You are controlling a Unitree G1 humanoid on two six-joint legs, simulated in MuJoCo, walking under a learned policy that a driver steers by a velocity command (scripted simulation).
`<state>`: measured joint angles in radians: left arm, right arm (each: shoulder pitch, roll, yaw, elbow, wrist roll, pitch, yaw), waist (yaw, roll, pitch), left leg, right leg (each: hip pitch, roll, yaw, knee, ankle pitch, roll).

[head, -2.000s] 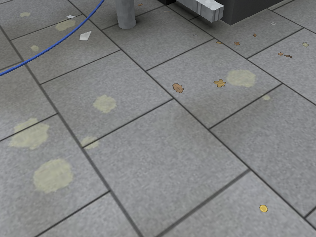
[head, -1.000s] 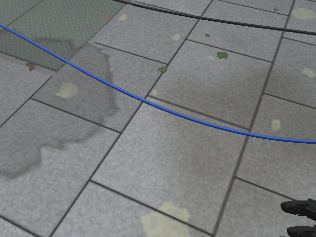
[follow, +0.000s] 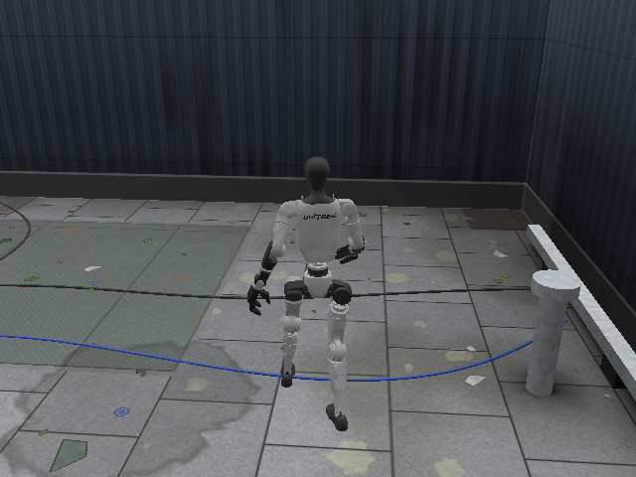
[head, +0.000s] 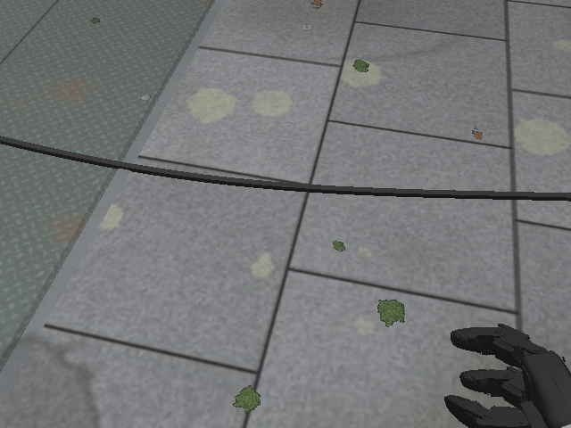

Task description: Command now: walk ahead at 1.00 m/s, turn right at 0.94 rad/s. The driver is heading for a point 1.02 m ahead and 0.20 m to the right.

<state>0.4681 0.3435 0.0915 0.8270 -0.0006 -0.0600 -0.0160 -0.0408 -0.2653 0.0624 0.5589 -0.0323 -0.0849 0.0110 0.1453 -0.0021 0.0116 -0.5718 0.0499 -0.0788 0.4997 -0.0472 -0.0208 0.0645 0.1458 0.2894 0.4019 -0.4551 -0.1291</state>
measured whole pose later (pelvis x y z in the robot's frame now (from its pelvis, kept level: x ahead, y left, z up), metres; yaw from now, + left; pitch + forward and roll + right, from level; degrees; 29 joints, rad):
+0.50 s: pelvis +0.44 -0.04 -0.03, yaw -29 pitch +1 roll +1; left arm 0.04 0.32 0.03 0.62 0.02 -0.01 -0.05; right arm 0.48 -0.26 -0.02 0.86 -0.04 -0.05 -0.01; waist -0.04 -0.04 0.04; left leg 0.02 0.07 0.18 1.08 -0.39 -0.05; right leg -0.56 0.12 -0.13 0.76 -0.23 -0.21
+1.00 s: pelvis +0.89 -0.19 -0.01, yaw -21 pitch +0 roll +1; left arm 0.29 0.28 0.01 0.80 0.02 -0.09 0.02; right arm 0.24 -0.31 -0.05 0.78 -0.02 -0.04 0.03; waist -0.01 0.00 0.07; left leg -0.44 -0.12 0.08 0.61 -0.17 0.14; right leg -0.22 0.05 0.00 1.36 -0.36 -0.02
